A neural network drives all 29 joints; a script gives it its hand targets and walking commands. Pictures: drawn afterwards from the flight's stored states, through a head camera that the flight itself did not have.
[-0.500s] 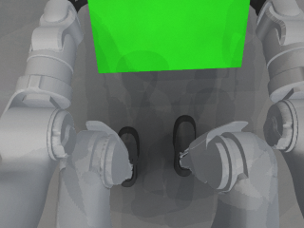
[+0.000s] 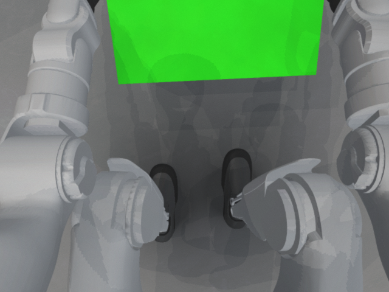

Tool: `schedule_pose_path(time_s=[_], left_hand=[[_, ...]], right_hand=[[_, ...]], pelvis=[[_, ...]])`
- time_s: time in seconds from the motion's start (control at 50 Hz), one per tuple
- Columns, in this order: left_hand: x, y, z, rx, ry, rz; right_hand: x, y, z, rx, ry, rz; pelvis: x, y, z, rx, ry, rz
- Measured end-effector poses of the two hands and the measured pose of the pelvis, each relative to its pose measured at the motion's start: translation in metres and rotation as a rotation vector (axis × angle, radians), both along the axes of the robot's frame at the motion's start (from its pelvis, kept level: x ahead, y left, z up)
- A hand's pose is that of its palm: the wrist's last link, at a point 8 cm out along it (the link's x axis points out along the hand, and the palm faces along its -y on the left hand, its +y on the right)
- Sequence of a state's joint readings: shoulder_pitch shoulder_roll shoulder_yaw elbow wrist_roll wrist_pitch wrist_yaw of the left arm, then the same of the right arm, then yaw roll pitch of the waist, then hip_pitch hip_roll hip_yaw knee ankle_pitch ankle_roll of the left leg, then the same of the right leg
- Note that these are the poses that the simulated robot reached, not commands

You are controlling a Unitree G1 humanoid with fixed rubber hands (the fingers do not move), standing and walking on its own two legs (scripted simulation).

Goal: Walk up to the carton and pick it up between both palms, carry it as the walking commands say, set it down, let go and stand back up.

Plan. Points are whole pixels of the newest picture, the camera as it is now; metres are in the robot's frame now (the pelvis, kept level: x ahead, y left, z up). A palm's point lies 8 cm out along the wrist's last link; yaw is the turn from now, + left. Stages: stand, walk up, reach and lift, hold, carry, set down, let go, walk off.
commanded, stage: set down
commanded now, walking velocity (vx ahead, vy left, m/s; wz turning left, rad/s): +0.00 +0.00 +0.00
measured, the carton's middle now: out of the picture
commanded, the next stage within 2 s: none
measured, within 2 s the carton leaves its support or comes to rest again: neither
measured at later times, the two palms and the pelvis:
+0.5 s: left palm out of the picture +0.56 +0.15 -0.17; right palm out of the picture +0.55 -0.23 -0.17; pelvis +0.01 +0.00 -0.01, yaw +0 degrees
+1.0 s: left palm (85, 13) +0.54 +0.15 -0.18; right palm (346, 3) +0.53 -0.24 -0.17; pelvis +0.00 +0.00 +0.00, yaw +0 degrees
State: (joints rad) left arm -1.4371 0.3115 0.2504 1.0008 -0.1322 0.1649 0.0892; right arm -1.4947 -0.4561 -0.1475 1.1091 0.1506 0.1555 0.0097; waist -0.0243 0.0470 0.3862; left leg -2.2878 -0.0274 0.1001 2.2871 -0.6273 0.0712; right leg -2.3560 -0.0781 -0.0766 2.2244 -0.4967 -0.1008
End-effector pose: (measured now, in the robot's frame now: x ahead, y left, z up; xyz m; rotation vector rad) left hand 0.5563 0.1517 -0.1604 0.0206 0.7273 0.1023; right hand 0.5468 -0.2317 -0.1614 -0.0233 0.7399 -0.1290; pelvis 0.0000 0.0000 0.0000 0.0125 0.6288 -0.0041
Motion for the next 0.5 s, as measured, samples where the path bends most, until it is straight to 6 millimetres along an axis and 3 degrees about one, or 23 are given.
schedule_pose_path(time_s=[0.5], left_hand=[[0.0047,0.0003,-0.0082,-0.009,-0.009,-0.003]], right_hand=[[0.0044,-0.0012,-0.0073,0.010,-0.001,0.004]], pelvis=[[0.0052,0.0002,-0.0067,0.001,-0.010,0.008]])
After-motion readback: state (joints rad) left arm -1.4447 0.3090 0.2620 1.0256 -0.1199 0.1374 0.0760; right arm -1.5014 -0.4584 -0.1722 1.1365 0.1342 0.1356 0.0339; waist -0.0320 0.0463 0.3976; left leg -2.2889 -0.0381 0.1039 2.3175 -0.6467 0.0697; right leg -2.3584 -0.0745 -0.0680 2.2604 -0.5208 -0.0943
